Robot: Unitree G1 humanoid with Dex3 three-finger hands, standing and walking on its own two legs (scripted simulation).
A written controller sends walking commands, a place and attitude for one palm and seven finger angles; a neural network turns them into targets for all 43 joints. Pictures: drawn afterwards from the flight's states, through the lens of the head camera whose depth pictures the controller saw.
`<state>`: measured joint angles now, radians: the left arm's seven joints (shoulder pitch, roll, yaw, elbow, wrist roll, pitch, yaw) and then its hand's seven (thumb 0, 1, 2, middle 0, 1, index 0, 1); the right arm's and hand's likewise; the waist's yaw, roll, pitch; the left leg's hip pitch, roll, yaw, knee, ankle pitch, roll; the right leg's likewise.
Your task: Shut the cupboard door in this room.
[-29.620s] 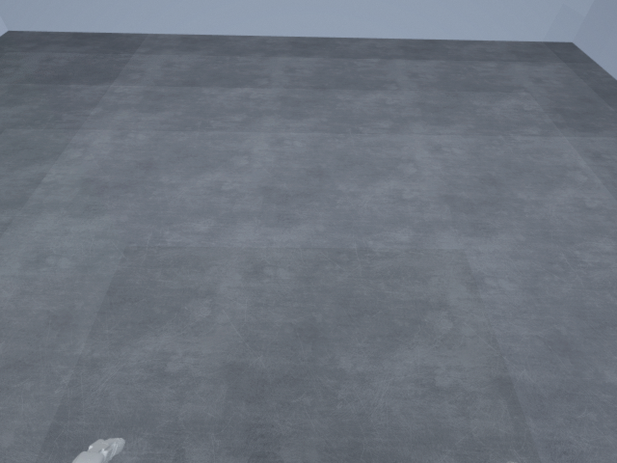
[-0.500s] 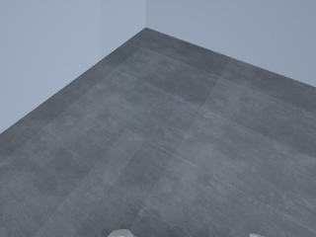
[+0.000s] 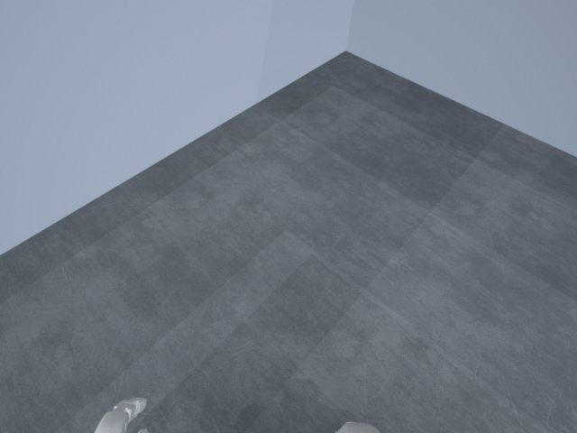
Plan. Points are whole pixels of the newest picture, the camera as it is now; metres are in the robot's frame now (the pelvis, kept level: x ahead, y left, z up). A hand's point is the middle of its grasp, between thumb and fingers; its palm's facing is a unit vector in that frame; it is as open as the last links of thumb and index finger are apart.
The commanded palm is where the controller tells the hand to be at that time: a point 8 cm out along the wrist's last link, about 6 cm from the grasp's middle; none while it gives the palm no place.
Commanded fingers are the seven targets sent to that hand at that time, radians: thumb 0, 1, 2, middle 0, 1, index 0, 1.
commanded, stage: walk to a spot facing it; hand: left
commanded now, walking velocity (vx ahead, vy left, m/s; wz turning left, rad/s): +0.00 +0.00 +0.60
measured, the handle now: out of the picture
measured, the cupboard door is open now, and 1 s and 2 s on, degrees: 85 85 85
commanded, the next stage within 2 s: none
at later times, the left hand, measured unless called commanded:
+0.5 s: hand out of the picture -0.04 +0.15 -0.15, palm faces +0.35 -0.89 -0.28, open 7.4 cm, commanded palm none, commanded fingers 0.00 0.90 0.90 -0.20 -0.30 -0.20 -0.30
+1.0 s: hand out of the picture -0.11 +0.21 -0.16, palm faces +0.60 -0.76 -0.25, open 7.4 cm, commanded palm none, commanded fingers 0.00 0.90 0.90 -0.20 -0.30 -0.20 -0.30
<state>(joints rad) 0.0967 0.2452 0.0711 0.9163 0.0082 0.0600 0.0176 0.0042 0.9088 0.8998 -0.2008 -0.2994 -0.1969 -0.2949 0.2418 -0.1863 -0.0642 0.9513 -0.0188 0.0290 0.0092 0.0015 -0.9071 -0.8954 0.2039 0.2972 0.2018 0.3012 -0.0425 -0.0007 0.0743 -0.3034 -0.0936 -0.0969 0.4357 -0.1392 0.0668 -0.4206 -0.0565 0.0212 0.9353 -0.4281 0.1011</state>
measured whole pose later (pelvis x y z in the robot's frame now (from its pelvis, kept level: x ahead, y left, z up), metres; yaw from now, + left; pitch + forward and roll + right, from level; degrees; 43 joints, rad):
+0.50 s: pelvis -0.03 -0.06 +0.00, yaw +21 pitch +0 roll +3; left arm 0.22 0.18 0.03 0.90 0.02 0.01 0.02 0.00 0.90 0.90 -0.21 -0.30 -0.20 -0.30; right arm 0.19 -0.30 -0.11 0.97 -0.02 0.09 0.03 0.00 -0.91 -0.90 0.20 0.30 0.19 0.30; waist -0.01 0.02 0.09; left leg -0.42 0.04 -0.01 0.98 -0.41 -0.09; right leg -0.20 -0.13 -0.21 0.51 -0.29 -0.01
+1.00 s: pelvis -0.05 -0.02 +0.00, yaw +36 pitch -1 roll -1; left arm 0.17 0.27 0.07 0.92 0.02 0.05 -0.01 0.00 0.91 0.90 -0.20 -0.30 -0.20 -0.29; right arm 0.20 -0.21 -0.05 0.93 -0.02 0.01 0.02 0.00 -0.91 -0.90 0.20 0.30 0.20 0.30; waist 0.00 -0.02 0.05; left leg -0.19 -0.05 -0.08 0.44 -0.24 0.04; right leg -0.46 -0.10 -0.02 0.96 -0.38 0.10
